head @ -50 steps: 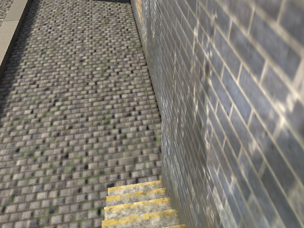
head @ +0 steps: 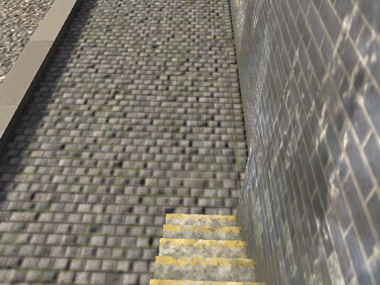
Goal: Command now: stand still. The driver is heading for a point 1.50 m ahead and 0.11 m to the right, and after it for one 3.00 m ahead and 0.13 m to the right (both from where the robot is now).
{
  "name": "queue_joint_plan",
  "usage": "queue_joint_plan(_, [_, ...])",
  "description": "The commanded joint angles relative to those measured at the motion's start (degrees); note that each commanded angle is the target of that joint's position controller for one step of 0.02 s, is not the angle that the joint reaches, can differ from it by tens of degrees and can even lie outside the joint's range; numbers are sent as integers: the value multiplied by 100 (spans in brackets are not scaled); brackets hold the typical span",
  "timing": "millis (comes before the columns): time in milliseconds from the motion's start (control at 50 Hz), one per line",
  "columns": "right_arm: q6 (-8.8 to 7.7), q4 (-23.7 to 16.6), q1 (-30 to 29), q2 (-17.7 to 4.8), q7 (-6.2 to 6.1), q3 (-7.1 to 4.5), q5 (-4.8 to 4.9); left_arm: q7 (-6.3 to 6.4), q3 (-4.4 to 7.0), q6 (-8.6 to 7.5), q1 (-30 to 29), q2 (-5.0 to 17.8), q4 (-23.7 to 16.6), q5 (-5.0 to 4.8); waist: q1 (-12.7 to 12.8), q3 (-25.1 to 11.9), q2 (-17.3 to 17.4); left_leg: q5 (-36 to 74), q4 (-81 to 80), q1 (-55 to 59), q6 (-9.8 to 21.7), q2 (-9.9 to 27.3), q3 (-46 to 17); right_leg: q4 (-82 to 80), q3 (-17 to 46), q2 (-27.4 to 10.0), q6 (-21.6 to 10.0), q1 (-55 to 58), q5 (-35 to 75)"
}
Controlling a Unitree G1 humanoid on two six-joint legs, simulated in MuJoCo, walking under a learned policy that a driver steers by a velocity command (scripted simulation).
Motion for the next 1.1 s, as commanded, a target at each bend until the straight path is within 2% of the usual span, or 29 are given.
queue_joint_plan(20, [-36,-333,46,-505,13,-102,-9,0,79,-42,444,509,-81,0,24,456,375,1030,-564,-26,270,622,-695,-477,208,-277,-203,-429,177])
queue_joint_plan(80, [-32,-409,-34,-495,20,-113,-17,-10,78,-69,415,496,-108,-10,32,445,342,1105,-531,7,277,613,-698,-486,193,-299,-198,-436,251])
queue_joint_plan(240, [106,-293,179,-726,5,-299,-36,-63,228,-142,495,592,-320,37,119,841,277,-2273,-360,-635,472,86,-385,45,-67,126,-649,-924,-1671])
queue_joint_plan(360, [-52,-385,245,-726,2,-311,-73,-27,302,-269,524,721,-478,16,103,773,13,-1400,396,-542,567,29,-459,615,116,85,-897,-978,-883])
queue_joint_plan(400, [-165,-251,486,-834,-59,-352,-89,-25,323,-367,584,668,-461,61,138,396,291,-379,678,-231,590,35,-465,1064,79,122,-849,-808,-543])
queue_joint_plan(480, [-207,-101,986,-1207,-92,-478,-4,-24,334,-435,14,731,-739,65,-243,621,936,1380,257,936,1051,788,-1885,1931,83,447,-761,-2317,-1027])
queue_joint_plan(520, [-215,-122,761,-1184,-132,-484,-34,15,322,-448,251,643,-676,66,3,705,782,1857,427,736,1052,777,-1664,1148,207,428,-768,-1877,-851])
queue_joint_plan(560, [-200,-211,363,-989,-180,-465,-59,80,377,-451,1091,818,-354,58,345,472,116,1627,1305,-132,637,110,-486,830,203,310,-686,-177,1024])
queue_joint_plan(600, [-259,-373,-63,-722,-197,-395,-122,82,503,-371,2134,1152,-9,-48,842,420,-879,-265,2538,-2266,278,-368,414,898,1197,-228,-1087,1491,2404])
queue_joint_plan(620, [-322,-463,-578,-882,-221,-424,-92,35,501,-380,2605,1158,57,13,1153,808,-1131,-1600,3177,-3592,129,-438,679,750,1867,-702,-1334,1889,3455])
queue_joint_plan(640, [-383,-498,-997,-968,-193,-483,-133,32,505,-388,2743,1106,105,81,1255,1121,-735,-2270,3498,-4613,103,-233,591,915,2298,-983,-1558,2123,3639])
queue_joint_plan(700, [-370,-329,-584,-586,-10,-380,-94,146,442,-400,2172,956,-31,48,662,886,-691,-1657,3914,-4312,125,114,440,1007,2445,-1021,-1721,1199,2940])
queue_joint_plan(720, [-472,-444,-859,-985,58,-478,-111,237,332,-485,1497,531,-151,-2,381,960,-275,1255,2409,-3850,221,454,-102,1892,1771,-573,-1477,190,1095])
queue_joint_plan(740, [-459,-393,-653,-789,102,-394,-88,246,262,-544,1147,454,-162,-33,170,626,-697,1904,2070,-2997,265,194,298,2229,1529,-269,-1453,-340,74])
queue_joint_plan(760, [-347,-307,-327,-203,254,-197,-248,317,202,-610,319,58,-286,-245,-303,661,129,4591,1200,-318,188,-87,887,2281,302,455,-1101,-2875,-130])
queue_joint_plan(780, [-250,-265,29,221,287,-48,-29,339,260,-675,112,373,-252,-275,-393,406,-169,5045,1233,1356,-62,-431,1176,2169,224,581,-1107,-3921,-734])
queue_joint_plan(800, [-172,-264,225,142,228,-30,108,317,348,-680,120,540,-223,-221,-421,441,-174,4824,917,1716,-184,-327,1070,2493,281,526,-1200,-3973,-762])
queue_joint_plan(840, [-122,123,1296,-363,35,-202,-29,117,399,-672,-13,642,-200,-153,-780,-351,-218,4839,1048,2674,-75,-339,1073,4549,138,472,-1186,-3560,459])
queue_joint_plan(860, [-107,625,2898,-850,-41,-410,-60,-16,480,-620,-610,919,-330,-116,-1732,-950,142,4279,722,3488,131,-16,939,6521,219,502,-1218,-3633,832])
queue_joint_plan(880, [-190,665,3357,-1092,-60,-492,-83,-80,478,-660,-735,717,-358,4,-2171,-492,977,4358,-446,3701,479,602,658,8965,29,1208,-1171,-4383,-1760])
queue_joint_plan(900, [-319,94,1693,-1014,39,-392,78,7,445,-543,53,386,-474,242,-974,539,1132,3873,-1681,1936,125,1008,30,9468,259,1250,-1430,-3923,-2287])
queue_joint_plan(920, [-427,209,1817,-1428,78,-395,-239,23,418,-700,822,42,-631,-112,-174,7,1950,9829,1337,3506,848,2192,-1005,9715,836,1153,-1185,-5489,-2898])
queue_joint_plan(940, [-474,370,2272,-1554,81,-534,-164,84,474,-721,1226,405,-321,72,-227,-301,743,7866,1091,3706,1212,2400,-1287,9007,1135,856,-1210,-5986,-1992])
queue_joint_plan(980, [-527,610,2328,-1601,84,-652,-186,189,508,-555,1524,350,-1,227,-130,-294,659,4493,721,2298,2276,2763,-2325,9068,1170,622,-992,-5854,-2239])
queue_joint_plan(1000, [-672,747,2038,-1319,99,-576,-272,246,479,-490,893,321,-267,242,-127,378,579,3121,384,1392,2379,3068,-2565,7608,2013,481,-571,-6200,-765])
queue_joint_plan(1040, [-721,427,436,-679,-49,-253,23,216,467,-299,-393,332,-566,335,456,1399,187,1032,-777,-2299,1594,2103,-1608,4025,1396,68,-119,-3520,1667])
queue_joint_plan(1060, [-644,644,326,-967,7,-348,-141,148,426,-222,449,-11,-96,379,697,873,589,1169,-307,-2946,1437,1693,-1120,4468,918,270,-199,-1880,2444])
queue_joint_plan(1080, [-544,606,-7,-1237,-29,-372,-142,138,407,-163,1178,-56,248,282,985,715,607,1108,40,-3518,1365,1677,-967,4974,762,365,-252,-937,2209])
queue_joint_plan(1100, [-511,682,-340,-881,-117,-307,89,156,334,-316,1116,-154,82,104,1022,1060,800,75,413,-3152,968,931,-250,3494,839,153,-302,-1196,3163])
Keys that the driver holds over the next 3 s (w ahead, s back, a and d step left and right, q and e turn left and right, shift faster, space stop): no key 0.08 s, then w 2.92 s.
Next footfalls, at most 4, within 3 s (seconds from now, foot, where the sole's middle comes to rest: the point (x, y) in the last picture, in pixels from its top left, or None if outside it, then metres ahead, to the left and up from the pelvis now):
0.88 left None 0.24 0.01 -0.98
1.28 right None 0.47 -0.27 -1.18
1.78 left None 0.34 0.11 -0.98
2.46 right None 0.49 -0.09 -1.18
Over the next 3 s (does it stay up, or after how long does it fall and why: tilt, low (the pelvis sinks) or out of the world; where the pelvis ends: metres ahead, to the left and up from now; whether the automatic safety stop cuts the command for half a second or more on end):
stays up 0.47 -0.01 -0.41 its command is cut before an obstacle after 1.3 s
